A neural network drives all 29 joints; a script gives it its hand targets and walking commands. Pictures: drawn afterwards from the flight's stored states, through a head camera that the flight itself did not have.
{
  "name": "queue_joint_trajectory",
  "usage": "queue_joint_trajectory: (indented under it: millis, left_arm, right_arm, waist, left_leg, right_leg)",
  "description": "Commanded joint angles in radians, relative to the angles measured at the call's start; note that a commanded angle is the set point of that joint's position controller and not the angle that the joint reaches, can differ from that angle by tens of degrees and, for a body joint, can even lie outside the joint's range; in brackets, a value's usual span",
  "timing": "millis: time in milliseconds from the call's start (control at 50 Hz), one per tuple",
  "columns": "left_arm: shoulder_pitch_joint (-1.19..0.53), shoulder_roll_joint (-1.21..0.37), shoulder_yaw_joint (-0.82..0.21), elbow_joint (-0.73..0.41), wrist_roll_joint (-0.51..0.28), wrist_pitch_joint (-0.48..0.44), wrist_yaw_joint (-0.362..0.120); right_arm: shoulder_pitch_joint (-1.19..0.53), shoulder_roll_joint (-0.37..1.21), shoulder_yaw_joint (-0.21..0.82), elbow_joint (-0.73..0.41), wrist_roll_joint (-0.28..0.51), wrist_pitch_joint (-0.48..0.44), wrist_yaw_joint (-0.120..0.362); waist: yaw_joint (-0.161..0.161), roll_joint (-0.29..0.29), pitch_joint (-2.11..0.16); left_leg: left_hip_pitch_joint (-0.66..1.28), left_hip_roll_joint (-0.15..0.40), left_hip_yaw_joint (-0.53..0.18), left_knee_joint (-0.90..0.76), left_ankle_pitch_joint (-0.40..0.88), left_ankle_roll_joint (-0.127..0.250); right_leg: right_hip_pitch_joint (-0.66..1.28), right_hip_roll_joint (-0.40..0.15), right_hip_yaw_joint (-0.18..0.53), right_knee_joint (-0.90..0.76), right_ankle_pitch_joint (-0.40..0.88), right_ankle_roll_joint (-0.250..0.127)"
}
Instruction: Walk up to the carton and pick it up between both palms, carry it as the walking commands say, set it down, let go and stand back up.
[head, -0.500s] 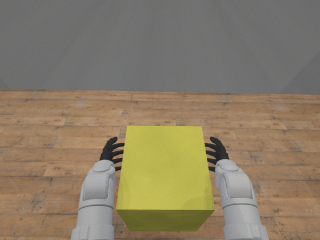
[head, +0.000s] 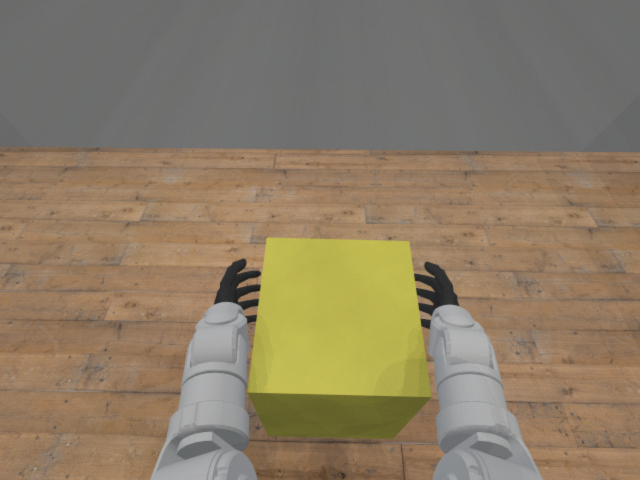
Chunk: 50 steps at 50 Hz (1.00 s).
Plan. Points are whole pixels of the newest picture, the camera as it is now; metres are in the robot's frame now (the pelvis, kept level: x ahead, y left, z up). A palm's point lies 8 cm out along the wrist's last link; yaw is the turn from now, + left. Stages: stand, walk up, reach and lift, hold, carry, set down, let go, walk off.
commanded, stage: set down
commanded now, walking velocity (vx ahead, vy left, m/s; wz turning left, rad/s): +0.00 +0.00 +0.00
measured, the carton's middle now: (333, 344) +0.31 +0.00 -0.07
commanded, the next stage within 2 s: none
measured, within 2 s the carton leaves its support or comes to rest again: neither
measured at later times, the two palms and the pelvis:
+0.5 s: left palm (238, 341) +0.32 +0.15 -0.08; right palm (423, 338) +0.33 -0.14 -0.09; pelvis -0.01 -0.02 -0.04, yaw +1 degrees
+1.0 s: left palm (253, 344) +0.36 +0.14 -0.17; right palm (415, 344) +0.37 -0.15 -0.17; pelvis -0.02 -0.01 -0.11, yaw +1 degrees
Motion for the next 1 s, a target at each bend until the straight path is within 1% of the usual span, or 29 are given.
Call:
queue_joint_trajectory:
  millis: [0, 100, 120, 140, 200, 260, 300, 360, 380, 420, 440, 620, 820, 900, 980]
  left_arm:
    - [-0.447, -0.909, -0.48, 0.067, -0.154, -0.075, -0.228]
    - [-0.386, -0.878, -0.49, 0.046, -0.138, -0.163, -0.225]
    - [-0.383, -0.881, -0.502, 0.04, -0.146, -0.182, -0.226]
    - [-0.382, -0.883, -0.512, 0.035, -0.152, -0.202, -0.227]
    - [-0.398, -0.882, -0.541, 0.031, -0.17, -0.255, -0.232]
    - [-0.422, -0.862, -0.55, 0.036, -0.169, -0.287, -0.235]
    - [-0.445, -0.84, -0.543, 0.041, -0.157, -0.299, -0.236]
    - [-0.488, -0.818, -0.534, 0.05, -0.143, -0.304, -0.239]
    - [-0.501, -0.812, -0.528, 0.052, -0.138, -0.305, -0.241]
    - [-0.534, -0.815, -0.523, 0.06, -0.132, -0.306, -0.242]
    - [-0.539, -0.822, -0.521, 0.07, -0.129, -0.306, -0.242]
    - [-0.608, -0.874, -0.547, 0.095, -0.14, -0.308, -0.225]
    - [-0.643, -0.881, -0.556, 0.119, -0.16, -0.311, -0.194]
    - [-0.65, -0.875, -0.56, 0.125, -0.166, -0.32, -0.179]
    - [-0.662, -0.858, -0.568, 0.12, -0.177, -0.333, -0.168]
  right_arm:
    - [-0.484, 0.886, 0.493, 0.078, 0.169, -0.083, 0.231]
    - [-0.44, 0.906, 0.548, 0.047, 0.181, -0.165, 0.201]
    - [-0.436, 0.909, 0.563, 0.035, 0.186, -0.184, 0.195]
    - [-0.444, 0.92, 0.584, 0.02, 0.196, -0.204, 0.189]
    - [-0.457, 0.941, 0.62, 0.01, 0.208, -0.254, 0.171]
    - [-0.452, 0.94, 0.622, 0.037, 0.193, -0.286, 0.155]
    - [-0.457, 0.928, 0.609, 0.062, 0.176, -0.297, 0.149]
    - [-0.478, 0.909, 0.583, 0.088, 0.154, -0.305, 0.144]
    - [-0.493, 0.906, 0.58, 0.091, 0.15, -0.306, 0.143]
    - [-0.531, 0.894, 0.569, 0.094, 0.146, -0.311, 0.142]
    - [-0.553, 0.891, 0.573, 0.089, 0.149, -0.314, 0.144]
    - [-0.657, 0.885, 0.587, 0.096, 0.175, -0.321, 0.162]
    - [-0.684, 0.864, 0.563, 0.126, 0.184, -0.324, 0.171]
    - [-0.698, 0.863, 0.572, 0.128, 0.197, -0.33, 0.165]
    - [-0.718, 0.877, 0.595, 0.123, 0.222, -0.337, 0.152]
  waist:
    - [-0.01, 0.011, -0.363]
    - [0.012, -0.007, -0.481]
    - [0.009, -0.01, -0.51]
    - [0.014, -0.019, -0.547]
    - [0.012, -0.037, -0.637]
    - [0.006, -0.036, -0.67]
    - [0.006, -0.03, -0.663]
    - [-0.003, -0.02, -0.65]
    - [0.004, -0.02, -0.652]
    - [0.002, -0.012, -0.665]
    - [0.008, -0.007, -0.679]
    - [0.0, 0.006, -0.837]
    - [-0.019, 0.012, -0.912]
    - [-0.015, 0.011, -0.952]
    - [-0.001, -0.001, -1.003]
  left_leg:
    - [0.128, -0.043, -0.018, -0.032, 0.121, 0.009]
    - [0.057, -0.062, -0.022, 0.028, 0.26, 0.016]
    - [0.042, -0.065, -0.022, 0.042, 0.28, 0.016]
    - [0.027, -0.068, -0.023, 0.057, 0.296, 0.016]
    - [-0.052, -0.073, -0.018, 0.104, 0.307, 0.014]
    - [-0.139, -0.078, -0.009, 0.145, 0.264, 0.009]
    - [-0.192, -0.081, -0.001, 0.166, 0.211, 0.007]
    - [-0.26, -0.081, 0.01, 0.194, 0.119, 0.005]
    - [-0.282, -0.083, 0.014, 0.204, 0.093, 0.006]
    - [-0.316, -0.084, 0.016, 0.228, 0.049, 0.005]
    - [-0.331, -0.085, 0.018, 0.241, 0.04, 0.003]
    - [-0.412, -0.097, 0.017, 0.353, 0.04, -0.017]
    - [-0.521, -0.109, 0.016, 0.478, 0.058, -0.033]
    - [-0.572, -0.113, 0.022, 0.531, 0.065, -0.034]
    - [-0.632, -0.121, 0.032, 0.592, 0.074, -0.03]
  right_leg:
    - [-0.084, 0.049, -0.025, -0.085, 0.08, -0.045]
    - [-0.092, 0.053, -0.017, -0.035, 0.238, -0.027]
    - [-0.092, 0.054, -0.017, -0.022, 0.265, -0.026]
    - [-0.092, 0.056, -0.016, -0.007, 0.287, -0.022]
    - [-0.109, 0.059, -0.011, 0.04, 0.327, -0.015]
    - [-0.162, 0.064, -0.01, 0.078, 0.29, -0.011]
    - [-0.215, 0.068, -0.012, 0.098, 0.229, -0.009]
    - [-0.283, 0.072, -0.016, 0.125, 0.131, -0.009]
    - [-0.298, 0.073, -0.015, 0.134, 0.103, -0.009]
    - [-0.341, 0.076, -0.018, 0.159, 0.052, -0.011]
    - [-0.357, 0.079, -0.02, 0.174, 0.039, -0.012]
    - [-0.529, 0.107, -0.049, 0.31, 0.015, -0.012]
    - [-0.734, 0.123, -0.071, 0.443, 0.006, -0.008]
    - [-0.783, 0.126, -0.075, 0.493, 0.013, 0.0]
    - [-0.814, 0.13, -0.076, 0.542, 0.03, 0.014]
